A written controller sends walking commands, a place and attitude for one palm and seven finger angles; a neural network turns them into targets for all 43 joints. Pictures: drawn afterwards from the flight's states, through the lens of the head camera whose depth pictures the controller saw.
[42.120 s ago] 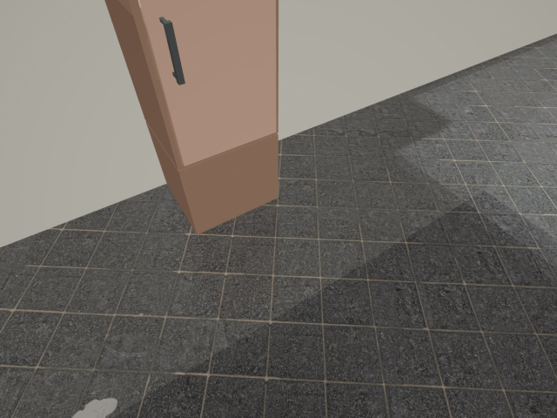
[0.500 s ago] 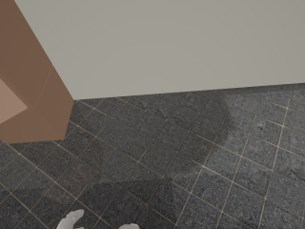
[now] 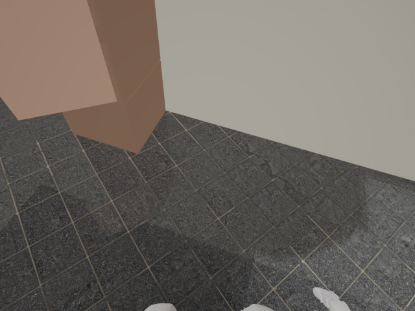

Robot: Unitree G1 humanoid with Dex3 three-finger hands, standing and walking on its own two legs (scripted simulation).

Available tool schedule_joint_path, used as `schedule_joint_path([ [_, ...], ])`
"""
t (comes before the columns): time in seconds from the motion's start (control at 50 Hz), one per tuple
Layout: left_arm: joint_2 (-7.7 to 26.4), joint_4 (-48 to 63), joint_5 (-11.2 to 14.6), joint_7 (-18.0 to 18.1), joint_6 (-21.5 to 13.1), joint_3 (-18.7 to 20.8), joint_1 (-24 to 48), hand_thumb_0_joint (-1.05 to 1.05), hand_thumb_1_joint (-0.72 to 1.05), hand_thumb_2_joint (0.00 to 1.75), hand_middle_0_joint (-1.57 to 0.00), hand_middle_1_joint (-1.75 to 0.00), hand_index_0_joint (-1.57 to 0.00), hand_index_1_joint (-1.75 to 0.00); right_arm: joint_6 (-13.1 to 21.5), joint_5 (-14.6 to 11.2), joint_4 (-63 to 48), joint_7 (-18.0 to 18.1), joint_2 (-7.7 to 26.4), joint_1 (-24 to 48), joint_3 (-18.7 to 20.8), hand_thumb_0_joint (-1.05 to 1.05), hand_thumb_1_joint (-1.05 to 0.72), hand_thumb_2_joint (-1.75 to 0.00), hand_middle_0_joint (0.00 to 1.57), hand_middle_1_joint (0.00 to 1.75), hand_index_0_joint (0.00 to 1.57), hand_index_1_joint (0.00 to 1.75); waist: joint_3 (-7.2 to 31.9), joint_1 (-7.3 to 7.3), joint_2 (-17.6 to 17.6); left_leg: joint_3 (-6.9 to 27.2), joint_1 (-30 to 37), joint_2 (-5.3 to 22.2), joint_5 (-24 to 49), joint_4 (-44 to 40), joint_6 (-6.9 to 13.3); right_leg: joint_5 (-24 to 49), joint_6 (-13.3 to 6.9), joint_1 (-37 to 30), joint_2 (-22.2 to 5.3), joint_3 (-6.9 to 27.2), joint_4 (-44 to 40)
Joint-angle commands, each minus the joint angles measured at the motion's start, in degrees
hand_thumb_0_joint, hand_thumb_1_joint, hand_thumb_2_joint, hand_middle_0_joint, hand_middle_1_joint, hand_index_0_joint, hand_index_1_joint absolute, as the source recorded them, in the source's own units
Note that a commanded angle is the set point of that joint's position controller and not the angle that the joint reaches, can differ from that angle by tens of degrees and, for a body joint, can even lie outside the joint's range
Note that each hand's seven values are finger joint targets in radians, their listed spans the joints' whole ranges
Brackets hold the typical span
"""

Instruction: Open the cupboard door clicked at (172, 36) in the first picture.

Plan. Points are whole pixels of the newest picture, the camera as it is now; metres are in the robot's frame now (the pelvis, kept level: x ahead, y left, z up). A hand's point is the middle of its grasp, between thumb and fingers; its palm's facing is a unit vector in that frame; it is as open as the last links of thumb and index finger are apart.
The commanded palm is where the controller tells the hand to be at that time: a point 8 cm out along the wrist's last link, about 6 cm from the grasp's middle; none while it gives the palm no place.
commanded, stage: turn to face it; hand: left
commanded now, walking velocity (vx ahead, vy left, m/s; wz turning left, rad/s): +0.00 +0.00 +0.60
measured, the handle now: out of the picture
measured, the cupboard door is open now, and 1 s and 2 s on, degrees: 39 39 39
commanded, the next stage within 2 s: take the last steps up to it in 0.58 s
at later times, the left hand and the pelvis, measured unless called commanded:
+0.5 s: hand out of the picture +0.05 +0.15 -0.13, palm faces +0.25 -0.93 -0.28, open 7.4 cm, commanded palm none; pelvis +0.01 -0.05 +0.01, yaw +15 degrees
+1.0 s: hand out of the picture -0.06 +0.19 -0.16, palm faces +0.48 -0.85 -0.20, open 7.4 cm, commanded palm none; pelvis +0.01 +0.00 +0.02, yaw +25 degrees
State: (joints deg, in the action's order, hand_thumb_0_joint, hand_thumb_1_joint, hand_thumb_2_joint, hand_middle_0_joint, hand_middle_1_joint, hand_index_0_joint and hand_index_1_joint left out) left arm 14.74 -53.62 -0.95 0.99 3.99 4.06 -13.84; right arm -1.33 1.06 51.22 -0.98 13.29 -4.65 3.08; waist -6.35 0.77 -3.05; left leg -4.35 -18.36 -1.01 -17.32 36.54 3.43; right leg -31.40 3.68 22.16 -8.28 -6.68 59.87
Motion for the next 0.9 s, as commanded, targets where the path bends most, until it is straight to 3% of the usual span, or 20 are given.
schedule_joint_path([
  [0.0, 4.5, 6.0, -0.4, -0.5, -1.9, 1.4, 3.8, 0.0, 0.9, 0.9, -0.2, -0.3, -0.2, -0.3, 0.3, 0.3, -2.7, 1.8, 11.6, -3.3, 2.9, 0.0, -0.9, -0.9, 0.2, 0.3, 0.2, 0.3, 6.6, -1.94, 10.8, 18.7, 6.9, 15.6, 15.8, -19.2, 5.7, 7.8, 1.0, 10.2, 0.5, 7.3, 8.3],
  [0.06, 4.3, 5.1, -0.5, -0.8, -1.9, 1.5, 2.1, 0.0, 0.9, 0.9, -0.2, -0.3, -0.2, -0.3, 0.7, 0.1, -2.6, 1.7, 10.8, -3.4, 2.4, 0.0, -0.9, -0.9, 0.2, 0.3, 0.2, 0.3, 6.3, -0.74, 10.0, 17.4, 5.2, 12.7, 11.0, -20.5, 4.4, 11.1, 1.4, 8.1, 1.9, 6.7, 4.6],
  [0.16, 3.9, 6.6, -0.4, -0.5, -2.0, 1.3, 4.9, 0.0, 0.9, 0.9, -0.2, -0.3, -0.2, -0.3, 0.3, 0.3, -1.8, 1.4, 11.0, -5.7, 3.0, 0.0, -0.9, -0.9, 0.2, 0.3, 0.2, 0.3, 6.3, -1.92, 10.8, 22.3, 5.1, 12.8, 5.5, -20.7, 5.7, 9.6, 1.6, 7.1, 3.6, 6.6, -3.7],
  [0.24, 2.7, 7.6, 0.0, -0.2, -2.6, 0.7, 5.8, 0.0, 0.9, 0.9, -0.2, -0.3, -0.2, -0.3, 0.0, 0.6, -1.7, 1.4, 10.8, -6.7, 3.5, 0.0, -0.9, -0.9, 0.2, 0.3, 0.2, 0.3, 8.8, -2.49, 12.3, 24.4, 6.5, 11.9, 13.1, -17.1, 5.9, 7.2, 0.7, 1.9, 6.3, 5.7, -14.4],
  [0.3, 2.8, 6.4, 0.4, 0.1, -3.3, 0.8, 1.4, 0.0, 0.9, 0.9, -0.2, -0.3, -0.2, -0.3, -0.2, 0.3, -2.1, 1.5, 10.1, -5.2, 3.7, 0.0, -0.9, -0.9, 0.2, 0.3, 0.2, 0.3, 10.8, -0.39, 12.1, 24.9, 2.6, 10.1, 19.2, -12.6, 4.4, 12.5, -0.1, -9.2, 8.1, 5.1, -27.4],
  [0.32, 3.9, 5.7, 0.5, 0.4, -3.8, 1.2, -1.5, 0.0, 0.9, 0.9, -0.2, -0.3, -0.2, -0.3, -0.2, -0.1, -2.4, 1.4, 9.1, -4.4, 3.5, 0.0, -0.9, -0.9, 0.2, 0.3, 0.2, 0.3, 12.1, 1.19, 9.7, 23.6, -1.1, 8.0, 16.3, -9.5, 2.3, 18.2, -0.4, -16.4, 6.8, 5.9, -36.0],
  [0.34, 7.3, 5.3, -0.2, 0.8, -4.5, 1.9, -3.2, 0.0, 0.9, 0.9, -0.2, -0.3, -0.2, -0.3, -0.1, -0.7, -2.8, 1.1, 6.1, -4.9, 3.3, 0.0, -0.9, -0.9, 0.2, 0.3, 0.2, 0.3, 12.9, 1.86, -0.6, 18.1, -9.5, 3.0, 6.2, -1.8, -1.3, 17.9, -2.8, -24.5, -2.3, 14.3, -42.7],
  [0.36, 11.8, 5.5, -0.9, 1.0, -4.7, 2.7, -3.3, 0.0, 0.9, 0.9, -0.2, -0.3, -0.2, -0.3, 0.0, -0.8, -4.0, 0.9, 3.3, -4.5, 2.7, 0.0, -0.9, -0.9, 0.2, 0.3, 0.2, 0.3, 10.8, 2.46, -15.1, 7.3, -17.6, -5.0, -14.3, 12.4, -5.6, 25.5, -9.4, -24.9, -16.7, 27.9, -44.8],
  [0.38, 10.9, 5.7, -0.5, 1.2, -4.5, 1.9, -2.3, 0.0, 0.9, 0.9, -0.2, -0.3, -0.2, -0.3, -0.5, -0.2, -3.4, 0.7, 6.0, -4.1, 3.1, 0.0, -0.9, -0.9, 0.2, 0.3, 0.2, 0.3, 9.2, 1.81, -10.1, 9.1, -15.7, -1.8, -17.5, 24.2, -5.0, 29.6, -13.0, -16.6, -20.1, 26.4, -44.0],
  [0.42, 5.7, 6.6, -0.1, 1.2, -4.8, 0.7, 4.0, 0.0, 0.9, 0.9, -0.2, -0.3, -0.2, -0.3, -1.7, 0.1, -0.4, 0.4, 5.3, -5.9, 3.4, 0.0, -0.9, -0.9, 0.2, 0.3, 0.2, 0.3, 5.4, -1.79, -8.5, 8.9, -15.9, 0.6, -9.9, 32.8, -6.0, 33.9, -11.2, -13.4, -12.0, 17.1, -42.4],
  [0.48, 4.0, 6.0, 0.2, 1.0, -5.2, 0.2, 3.2, 0.0, 0.9, 0.9, -0.2, -0.3, -0.2, -0.3, -2.1, -0.1, 0.9, 0.0, 3.7, -6.2, 2.5, 0.0, -0.9, -0.9, 0.2, 0.3, 0.2, 0.3, 4.8, -2.16, -8.0, 6.4, -15.6, 1.6, -4.3, 32.9, -7.0, 43.2, -8.8, -15.3, -8.2, 7.5, -40.6],
  [0.62, 5.8, 2.2, -0.6, 1.0, -5.4, 1.1, -5.2, 0.0, 0.9, 0.9, -0.2, -0.3, -0.2, -0.3, -1.5, -0.4, 1.0, 0.2, 1.2, -0.1, 1.1, 0.0, -0.9, -0.9, 0.2, 0.3, 0.2, 0.3, 6.6, 1.84, -6.1, 1.8, -10.6, 1.6, -9.0, 14.2, -7.1, 54.1, -10.8, -22.3, -10.6, 5.9, -37.3],
  [0.66, 6.3, 1.0, -0.9, 1.0, -5.3, 1.2, -5.9, 0.0, 0.9, 0.9, -0.2, -0.3, -0.2, -0.3, -1.1, -0.6, 1.2, 0.3, 0.5, 0.1, 0.6, 0.0, -0.9, -0.9, 0.2, 0.3, 0.2, 0.3, 7.0, 2.17, -9.0, 0.7, -7.5, 1.1, -9.7, 8.5, -6.4, 54.9, -11.0, -22.2, -10.6, 6.0, -36.2],
  [0.72, 7.4, 0.2, -0.7, 0.5, -5.4, 1.6, -5.4, 0.0, 0.9, 0.9, -0.2, -0.3, -0.2, -0.3, -0.2, -0.5, 1.6, 0.2, 1.2, -1.4, 0.3, 0.0, -0.9, -0.9, 0.2, 0.3, 0.2, 0.3, 7.1, 1.41, -8.7, -0.9, -1.5, 0.3, -5.9, -0.3, -5.5, 44.0, -9.9, -19.6, -11.9, 6.5, -36.4],
  [0.76, 7.6, 0.0, -0.4, -0.1, -5.3, 1.9, -3.4, 0.0, 0.9, 0.9, -0.2, -0.3, -0.2, -0.3, 0.6, -0.1, 2.7, 0.2, 2.9, -5.3, 0.5, 0.0, -0.9, -0.9, 0.2, 0.3, 0.2, 0.3, 7.3, -1.11, -6.0, -2.0, 9.2, 0.0, -0.2, -10.2, -4.3, 28.3, -7.4, -11.6, -10.6, 4.3, -33.5],
  [0.78, 6.3, 0.8, 0.0, -0.5, -5.0, 1.8, -1.8, 0.0, 0.9, 0.9, -0.2, -0.3, -0.2, -0.3, 1.1, 0.1, 3.5, 0.4, 5.9, -9.2, 1.3, 0.0, -0.9, -0.9, 0.2, 0.3, 0.2, 0.3, 8.3, -3.51, 1.7, 4.0, 17.3, 4.1, -0.7, -14.7, -1.6, 18.4, -4.9, -3.3, -7.3, 0.8, -25.9],
  [0.8, 2.2, 2.6, 0.3, -1.2, -4.8, 1.1, -1.0, 0.0, 0.9, 0.9, -0.2, -0.3, -0.2, -0.3, 1.4, 1.0, 4.3, 0.7, 11.9, -13.9, 2.9, 0.0, -0.9, -0.9, 0.2, 0.3, 0.2, 0.3, 9.3, -5.68, 19.6, 24.0, 24.7, 18.2, 0.8, -18.5, 5.1, -0.2, -1.4, 10.4, 1.5, -5.3, -10.8],
  [0.82, 1.5, 4.8, -0.4, -1.0, -4.5, 0.3, 4.8, 0.0, 0.9, 0.9, -0.2, -0.3, -0.2, -0.3, 0.9, 0.8, 5.4, 1.3, 13.4, -17.8, 3.0, 0.0, -0.9, -0.9, 0.2, 0.3, 0.2, 0.3, 7.4, -7.69, 19.3, 29.0, 23.3, 23.2, 3.0, -22.1, 10.8, -6.8, -1.9, 16.8, 3.2, -0.8, 0.0],
  [0.84, 2.5, 4.7, -0.7, -1.0, -4.3, 0.5, 6.7, 0.0, 0.9, 0.9, -0.2, -0.3, -0.2, -0.3, 0.9, 0.7, 5.3, 1.5, 11.7, -16.7, 2.3, 0.0, -0.9, -0.9, 0.2, 0.3, 0.2, 0.3, 5.5, -6.89, 15.1, 27.1, 18.8, 21.9, -3.8, -23.7, 11.1, -3.5, -2.9, 17.4, 1.5, 3.4, 4.2],
  [0.88, 1.9, 2.7, -0.8, -1.8, -4.4, 0.7, 5.9, 0.0, 0.9, 0.9, -0.2, -0.3, -0.2, -0.3, 1.9, 0.5, 3.3, 2.2, 8.2, -12.0, 1.3, 0.0, -0.9, -0.9, 0.2, 0.3, 0.2, 0.3, 2.3, -3.84, 13.4, 23.6, 13.1, 17.5, -5.5, -25.4, 8.7, 5.3, -2.9, 17.2, 0.6, 5.2, 8.0],
])
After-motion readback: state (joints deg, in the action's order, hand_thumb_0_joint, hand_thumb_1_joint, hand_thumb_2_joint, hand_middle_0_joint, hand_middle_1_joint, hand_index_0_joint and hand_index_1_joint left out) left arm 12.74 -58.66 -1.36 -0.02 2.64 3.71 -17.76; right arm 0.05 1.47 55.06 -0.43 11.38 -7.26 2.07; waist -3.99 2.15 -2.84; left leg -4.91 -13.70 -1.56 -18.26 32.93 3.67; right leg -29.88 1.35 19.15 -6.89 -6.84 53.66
